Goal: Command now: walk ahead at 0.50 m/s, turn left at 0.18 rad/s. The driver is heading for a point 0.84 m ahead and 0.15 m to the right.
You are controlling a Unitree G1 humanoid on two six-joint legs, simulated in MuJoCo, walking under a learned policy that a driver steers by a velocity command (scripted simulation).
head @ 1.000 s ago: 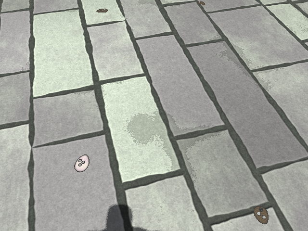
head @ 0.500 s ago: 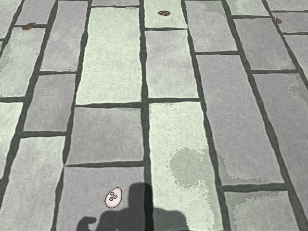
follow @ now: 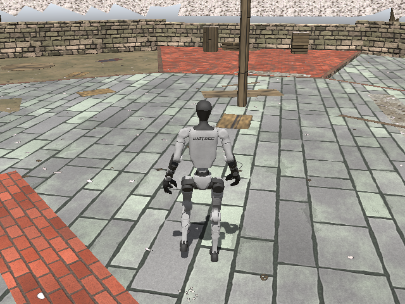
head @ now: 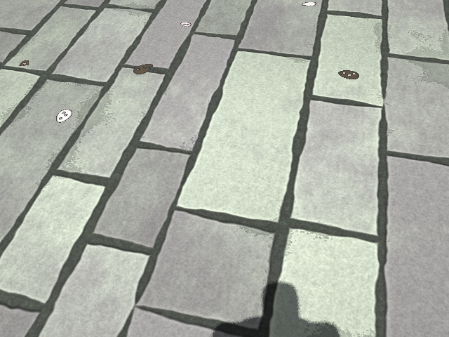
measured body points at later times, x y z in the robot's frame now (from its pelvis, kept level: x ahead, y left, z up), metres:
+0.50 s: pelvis +0.27 +0.07 +0.00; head +0.29 +0.08 +0.45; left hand +0.38 +0.34 -0.12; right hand +0.35 -0.21 -0.10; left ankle +0.28 +0.15 -0.75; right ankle +0.30 -0.10 -0.66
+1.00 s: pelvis +0.49 -0.01 -0.01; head +0.54 -0.04 +0.43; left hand +0.72 +0.21 -0.11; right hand +0.55 -0.32 -0.12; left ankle +0.52 +0.16 -0.66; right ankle +0.55 -0.09 -0.75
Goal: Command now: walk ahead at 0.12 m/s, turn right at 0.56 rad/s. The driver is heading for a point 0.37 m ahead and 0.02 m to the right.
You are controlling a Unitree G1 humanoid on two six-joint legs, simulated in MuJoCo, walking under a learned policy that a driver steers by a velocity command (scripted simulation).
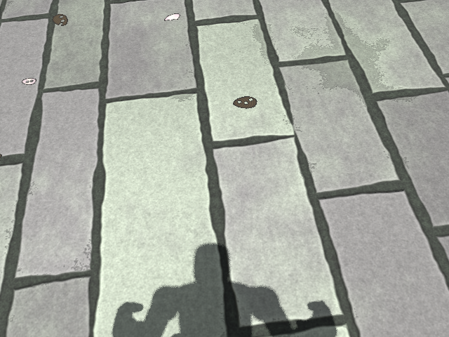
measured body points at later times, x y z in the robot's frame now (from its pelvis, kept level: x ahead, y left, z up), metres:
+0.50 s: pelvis +0.11 +0.04 +0.01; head +0.13 +0.06 +0.46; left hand +0.35 +0.26 -0.08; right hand +0.10 -0.25 -0.08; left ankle +0.12 +0.17 -0.73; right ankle +0.10 -0.11 -0.66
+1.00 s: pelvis +0.22 -0.05 +0.01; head +0.24 -0.06 +0.46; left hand +0.42 +0.16 -0.10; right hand +0.26 -0.34 -0.11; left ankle +0.31 +0.08 -0.72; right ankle +0.18 -0.14 -0.73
